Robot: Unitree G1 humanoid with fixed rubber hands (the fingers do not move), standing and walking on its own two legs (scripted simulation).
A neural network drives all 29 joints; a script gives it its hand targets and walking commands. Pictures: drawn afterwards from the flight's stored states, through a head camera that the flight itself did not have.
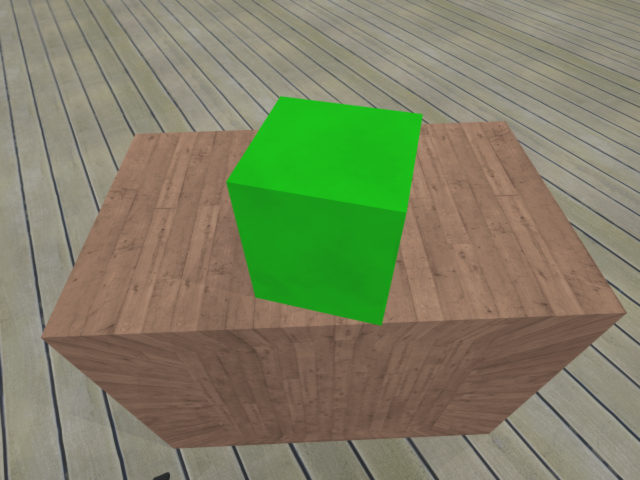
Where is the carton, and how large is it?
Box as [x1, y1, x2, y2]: [226, 96, 422, 325]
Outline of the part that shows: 280,96 226,181 255,296 381,325 406,212 422,114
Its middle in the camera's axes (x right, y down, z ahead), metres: +0.02 -0.04 +0.60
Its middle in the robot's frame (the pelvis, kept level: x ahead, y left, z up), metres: +0.47 +0.00 +0.05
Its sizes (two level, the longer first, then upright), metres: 0.210 0.200 0.250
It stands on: a pedestal, 0.69 m high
